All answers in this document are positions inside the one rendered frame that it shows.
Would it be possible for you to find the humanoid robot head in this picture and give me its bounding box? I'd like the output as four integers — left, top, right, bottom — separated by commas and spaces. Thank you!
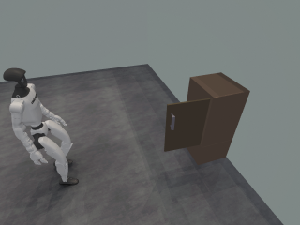
3, 67, 30, 98

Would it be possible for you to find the handle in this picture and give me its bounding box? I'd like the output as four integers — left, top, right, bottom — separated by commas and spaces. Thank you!
170, 113, 175, 130

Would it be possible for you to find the right robot upper arm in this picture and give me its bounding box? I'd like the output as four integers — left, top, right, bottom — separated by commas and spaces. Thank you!
9, 99, 26, 132

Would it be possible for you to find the cupboard door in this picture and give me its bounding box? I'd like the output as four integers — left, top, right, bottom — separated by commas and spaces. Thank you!
164, 98, 211, 152

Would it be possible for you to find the right robot forearm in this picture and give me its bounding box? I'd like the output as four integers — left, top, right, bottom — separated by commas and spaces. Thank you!
14, 127, 37, 154

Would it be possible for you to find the robot left hand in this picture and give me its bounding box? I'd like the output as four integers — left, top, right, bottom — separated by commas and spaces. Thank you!
51, 115, 67, 126

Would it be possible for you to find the left robot upper arm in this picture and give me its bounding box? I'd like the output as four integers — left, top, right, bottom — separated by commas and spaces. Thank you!
27, 83, 40, 103

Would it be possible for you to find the robot right hand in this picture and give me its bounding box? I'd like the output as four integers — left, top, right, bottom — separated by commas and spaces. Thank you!
30, 150, 48, 165

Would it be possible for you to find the right robot thigh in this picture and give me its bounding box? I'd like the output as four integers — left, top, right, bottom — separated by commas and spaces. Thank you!
33, 134, 67, 166

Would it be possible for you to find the left robot forearm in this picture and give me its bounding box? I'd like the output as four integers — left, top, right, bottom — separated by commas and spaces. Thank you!
39, 102, 54, 119

